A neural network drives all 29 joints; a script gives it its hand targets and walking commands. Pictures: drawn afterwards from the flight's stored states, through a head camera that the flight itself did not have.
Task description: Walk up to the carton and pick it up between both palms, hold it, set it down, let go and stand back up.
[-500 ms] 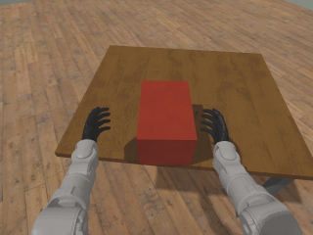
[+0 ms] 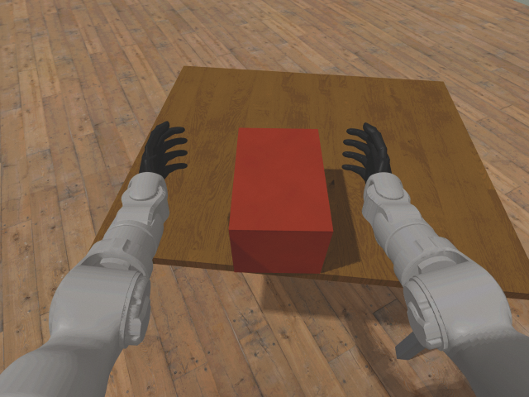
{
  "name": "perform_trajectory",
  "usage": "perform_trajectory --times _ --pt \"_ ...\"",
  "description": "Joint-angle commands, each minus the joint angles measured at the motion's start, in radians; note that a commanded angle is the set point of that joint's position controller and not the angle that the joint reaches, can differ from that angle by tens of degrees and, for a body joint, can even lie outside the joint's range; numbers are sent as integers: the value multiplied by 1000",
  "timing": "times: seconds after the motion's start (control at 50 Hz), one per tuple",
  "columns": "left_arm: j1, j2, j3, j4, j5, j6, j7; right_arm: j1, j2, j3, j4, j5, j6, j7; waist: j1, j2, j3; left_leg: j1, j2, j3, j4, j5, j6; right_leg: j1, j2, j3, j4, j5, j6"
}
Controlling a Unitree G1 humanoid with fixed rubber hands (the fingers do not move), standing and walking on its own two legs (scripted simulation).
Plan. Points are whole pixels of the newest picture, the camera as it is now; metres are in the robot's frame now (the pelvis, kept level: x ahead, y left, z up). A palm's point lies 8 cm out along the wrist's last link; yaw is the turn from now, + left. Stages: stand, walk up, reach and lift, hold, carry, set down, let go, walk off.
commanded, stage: reach and lift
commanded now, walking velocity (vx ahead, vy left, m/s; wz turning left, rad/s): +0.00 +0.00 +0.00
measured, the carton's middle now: (277, 197) +0.50 -0.01 -0.05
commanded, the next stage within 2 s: none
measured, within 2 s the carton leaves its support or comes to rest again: neither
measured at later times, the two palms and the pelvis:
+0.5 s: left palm (159, 152) +0.47 +0.19 +0.11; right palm (377, 153) +0.46 -0.17 +0.11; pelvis +0.00 -0.01 +0.00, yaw +1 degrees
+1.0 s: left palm (181, 187) +0.47 +0.17 +0.03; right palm (355, 193) +0.45 -0.15 +0.02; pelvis +0.00 +0.00 -0.02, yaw +0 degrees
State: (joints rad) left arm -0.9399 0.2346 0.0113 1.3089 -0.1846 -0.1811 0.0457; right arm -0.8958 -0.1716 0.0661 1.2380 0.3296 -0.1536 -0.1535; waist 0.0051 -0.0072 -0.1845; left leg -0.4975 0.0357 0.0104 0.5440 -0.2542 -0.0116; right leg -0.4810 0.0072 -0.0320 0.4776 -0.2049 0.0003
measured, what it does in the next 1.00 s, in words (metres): stands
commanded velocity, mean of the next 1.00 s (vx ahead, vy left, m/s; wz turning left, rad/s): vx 0.00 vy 0.00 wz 0.00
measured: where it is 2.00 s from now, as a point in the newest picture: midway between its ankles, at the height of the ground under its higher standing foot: outside the picture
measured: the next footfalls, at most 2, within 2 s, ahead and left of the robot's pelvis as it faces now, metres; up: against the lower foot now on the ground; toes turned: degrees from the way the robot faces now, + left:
none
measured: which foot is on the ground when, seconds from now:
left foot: down 0.00-1.00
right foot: down 0.00-1.00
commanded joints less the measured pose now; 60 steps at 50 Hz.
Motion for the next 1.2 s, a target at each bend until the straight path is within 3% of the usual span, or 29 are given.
perform_trajectory --times 0.0,0.18,0.42,0.64,0.78,1.04,1.18 --pt "-427 118 -14 -76 -25 -28 3 -432 -125 -13 -78 10 -7 7 -7 44 -436 202 -28 6 -12 345 -50 136 16 2 -24 196 -3" --pt "-568 154 -66 20 -75 -23 -3 -558 -160 -8 -28 33 22 26 -22 44 -525 176 -27 -2 -2 377 -52 117 9 -5 -7 265 -2" --pt "-550 157 -43 144 -33 -88 -33 -522 -125 -8 35 10 -26 37 -28 26 -513 92 -33 3 -25 414 -46 179 -5 1 -1 372 11" --pt "-572 127 -6 171 -2 -230 -23 -504 -91 -115 24 -112 -158 30 -50 58 -642 35 -28 12 34 427 -61 74 -10 -13 54 354 1" --pt "-562 115 43 206 43 -280 -16 -481 -62 -169 40 -176 -212 31 -44 64 -704 -19 -30 27 70 426 -66 42 -7 -18 100 353 0" --pt "-540 60 148 164 150 -301 -2 -456 -12 -270 33 -290 -264 33 -38 76 -730 4 -28 39 91 471 -73 16 5 -29 111 374 -3" --pt "-515 -26 259 114 274 -289 -3 -431 98 -368 6 -421 -267 45 -30 61 -685 14 -29 48 58 465 -61 67 3 -27 86 386 -1"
